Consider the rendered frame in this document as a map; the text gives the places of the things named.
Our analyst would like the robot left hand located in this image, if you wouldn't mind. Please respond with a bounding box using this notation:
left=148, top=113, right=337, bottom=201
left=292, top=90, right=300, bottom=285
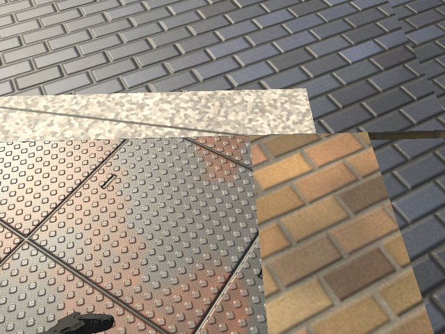
left=41, top=312, right=114, bottom=334

